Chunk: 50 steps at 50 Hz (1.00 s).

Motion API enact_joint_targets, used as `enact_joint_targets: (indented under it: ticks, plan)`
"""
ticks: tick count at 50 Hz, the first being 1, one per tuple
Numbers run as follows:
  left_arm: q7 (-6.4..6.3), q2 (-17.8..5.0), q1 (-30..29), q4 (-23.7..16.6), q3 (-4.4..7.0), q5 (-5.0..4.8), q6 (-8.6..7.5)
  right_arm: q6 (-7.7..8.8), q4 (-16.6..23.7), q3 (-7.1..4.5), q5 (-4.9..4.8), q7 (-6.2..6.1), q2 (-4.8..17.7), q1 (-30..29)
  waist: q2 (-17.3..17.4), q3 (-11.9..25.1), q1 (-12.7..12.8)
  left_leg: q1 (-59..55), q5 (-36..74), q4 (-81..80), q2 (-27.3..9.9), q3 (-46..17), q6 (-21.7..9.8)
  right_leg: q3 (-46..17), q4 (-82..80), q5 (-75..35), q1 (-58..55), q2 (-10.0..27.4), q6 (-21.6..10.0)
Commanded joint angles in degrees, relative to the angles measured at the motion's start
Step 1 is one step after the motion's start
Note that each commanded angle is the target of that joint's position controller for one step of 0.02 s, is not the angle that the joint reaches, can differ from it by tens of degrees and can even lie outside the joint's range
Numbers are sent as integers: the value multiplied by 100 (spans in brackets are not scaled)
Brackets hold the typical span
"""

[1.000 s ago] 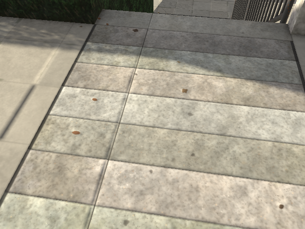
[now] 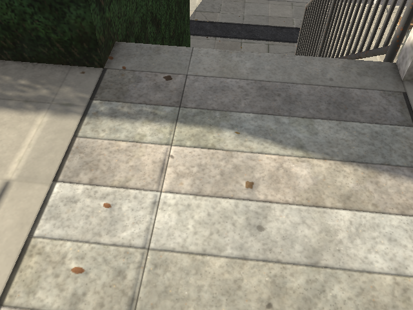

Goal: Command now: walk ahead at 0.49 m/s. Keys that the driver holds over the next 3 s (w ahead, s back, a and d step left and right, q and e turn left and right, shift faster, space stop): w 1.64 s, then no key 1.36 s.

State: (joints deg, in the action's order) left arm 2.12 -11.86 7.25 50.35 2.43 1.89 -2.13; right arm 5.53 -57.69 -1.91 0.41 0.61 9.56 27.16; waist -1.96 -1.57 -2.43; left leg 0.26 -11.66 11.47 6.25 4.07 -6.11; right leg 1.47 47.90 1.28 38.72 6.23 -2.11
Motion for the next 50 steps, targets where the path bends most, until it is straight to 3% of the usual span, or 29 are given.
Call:
enact_joint_targets:
  ticks: [1,4,7,9,10,11,12,13,14,15,17,18,20,22,27,33,36,37,38,39,40,41,42,43,45,47,50]
  plan:
    - [15,-139,-743,-445,-23,-41,-60,86,123,-83,4,-57,653,345,474,-471,-40,213,1967,-491,-1555,-829,-452,229,-712,-432,29,-185,27]
    - [2,-173,-1169,-574,-32,-52,-80,58,-29,-69,61,-118,687,605,508,-531,-148,-365,2510,-276,-1699,-809,-497,305,-1171,-234,27,-315,-75]
    - [-25,-242,-1156,-619,-4,-63,-139,32,-126,-83,110,-176,782,547,559,-497,-7,-787,3597,189,-1853,-740,-483,375,-1547,375,-357,-500,-314]
    - [-108,-384,-296,-349,85,-64,-197,18,-161,-107,118,-190,902,390,656,-38,383,-760,5148,1225,-1793,-599,-342,520,-1804,793,-1592,-878,-538]
    - [-168,-525,686,-21,168,-32,-252,1,-160,-108,91,-178,934,287,543,469,799,-407,5075,2297,-1613,-418,-239,522,-2137,561,-2814,-949,-704]
    - [-240,-913,1725,208,294,115,-300,20,-3,-59,30,-159,821,190,272,1140,1185,794,3413,3828,-1411,-296,-155,-512,-2143,1019,-4404,23,-1009]
    - [-239,-1478,2192,276,439,203,-286,13,101,60,-223,-86,190,859,-1048,1985,938,2998,-826,6234,-347,54,146,-3442,-2524,1399,-6155,1848,-1928]
    - [-180,-1140,1840,273,389,-40,-199,9,30,-110,-62,-112,807,525,-277,1791,886,3572,-1536,6772,-352,-680,52,-4064,-3105,1566,-5728,1698,-1866]
    - [-160,-903,1164,199,307,-113,-206,28,255,-137,-21,-99,820,-59,-149,827,629,3793,-962,6581,-684,-736,21,-2997,-3258,1407,-4835,1467,-1644]
    - [-136,-593,837,177,233,-99,-255,51,321,-122,4,-80,741,-376,106,416,502,3616,-609,6264,-865,-714,28,-2401,-3466,816,-4102,1235,-1482]
    - [-171,-218,801,355,115,-103,-326,-94,298,-119,157,-24,533,-351,31,74,144,3086,-433,5713,-1092,-684,118,-1537,-3705,197,-3204,753,-1111]
    - [-182,-181,941,446,93,-102,-367,-166,255,-106,182,16,403,-274,-12,67,83,2929,-399,5579,-1094,-633,167,-1345,-3770,-30,-3057,670,-1070]
    - [-191,-323,1226,604,110,-136,-441,-253,308,-106,202,73,338,-414,-25,-24,7,3057,-257,5346,-1132,-509,252,-1061,-3890,-410,-2953,571,-1086]
    - [-191,-452,1419,687,122,-134,-454,-303,492,-108,202,99,391,-942,-42,-209,49,3443,148,4960,-1236,-396,344,-862,-4063,-418,-2943,498,-1074]
    - [-189,-434,1912,827,58,-137,-435,-297,882,-39,102,116,385,-2226,-108,-408,346,3626,1106,3380,-1189,-118,464,-482,-4134,-960,-3221,285,-900]
    - [-282,-519,2456,1069,51,-57,-390,-249,1159,-26,79,94,480,-3092,-175,-527,581,3693,936,2399,-975,-2,255,-474,-3825,-1522,-4329,601,-946]
    - [-335,-628,2264,1102,83,-23,-364,-170,1098,-86,83,56,568,-2743,-215,-367,307,2914,282,1998,-695,118,-8,-325,-3136,-2921,-4546,677,-827]
    - [-336,-680,2184,1109,97,-28,-351,-132,904,-142,91,17,642,-2161,-220,-73,63,2165,180,1818,-493,202,-121,-240,-2474,-3585,-4485,605,-754]
    - [-323,-666,2087,1091,88,-54,-334,-74,555,-228,136,-36,778,-1166,-39,435,-347,922,402,1513,-413,215,-279,-30,-1378,-3490,-4083,371,-637]
    - [-303,-516,2028,911,30,-113,-345,-22,326,-362,282,-102,1215,-91,379,1147,-705,-640,-18,1469,-1512,-983,-600,151,258,-1762,-2876,105,-520]
    - [-241,23,2696,841,-54,-330,-335,-49,275,-487,315,-80,1720,216,1676,1799,-414,-2023,-419,807,-3122,-3829,-1421,402,2419,2479,-835,-1013,-264]
    - [-252,-531,2308,879,98,-168,-319,-132,318,-442,86,-33,1438,-217,824,1470,-333,-1577,-651,421,-2888,-4100,-1302,-408,2852,2652,-305,-818,-360]
    - [-230,-524,1786,696,120,-146,-334,-129,407,-350,34,-16,1132,-850,608,646,-99,-783,-529,332,-2703,-3133,-1109,-423,2729,2089,-107,-531,-386]
    - [-214,-425,1508,643,104,-127,-355,-83,429,-269,47,8,818,-1143,328,268,26,-98,95,130,-2455,-2548,-945,-407,2423,1711,-288,-347,-370]
    - [-162,-229,1559,675,99,11,-221,-12,283,-155,36,-31,465,-1188,453,46,348,667,725,-94,-2000,-1721,-621,-368,1909,1483,-814,-138,-265]
    - [-102,-113,1562,670,96,44,-103,69,119,-139,27,-57,500,-858,476,40,434,817,1262,-184,-1882,-1411,-611,-258,1706,1394,-935,-144,-170]
    - [-59,-155,912,430,97,43,-9,100,-5,-160,15,-72,715,-539,480,-209,411,834,1255,-440,-1781,-1115,-619,-114,1202,878,-421,-19,-29]
